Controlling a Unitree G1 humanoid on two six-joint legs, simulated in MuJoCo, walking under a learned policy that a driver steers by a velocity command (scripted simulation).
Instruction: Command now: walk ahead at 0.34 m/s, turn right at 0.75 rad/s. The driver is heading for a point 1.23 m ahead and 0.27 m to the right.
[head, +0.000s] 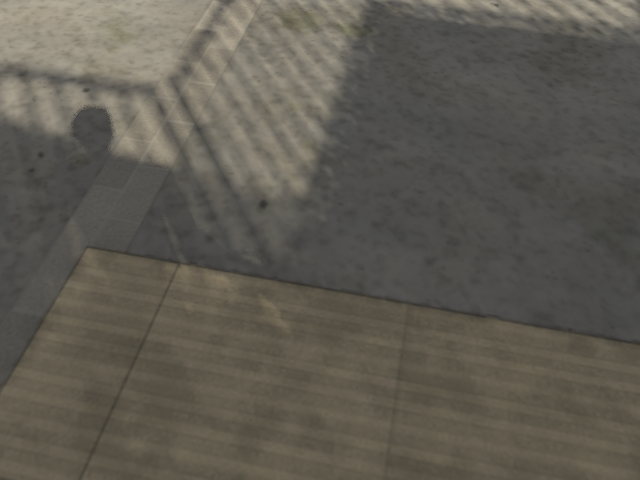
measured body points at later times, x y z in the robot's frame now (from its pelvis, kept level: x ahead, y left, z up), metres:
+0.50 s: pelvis +0.27 -0.17 +0.00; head +0.30 -0.19 +0.45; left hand +0.35 +0.10 -0.12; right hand +0.34 -0.46 -0.10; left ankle +0.45 -0.08 -0.67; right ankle +0.11 -0.19 -0.73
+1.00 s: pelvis +0.71 -0.33 +0.01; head +0.74 -0.33 +0.45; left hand +1.04 -0.23 -0.03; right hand +0.55 -0.56 -0.12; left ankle +0.60 -0.23 -0.73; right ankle +0.88 -0.56 -0.67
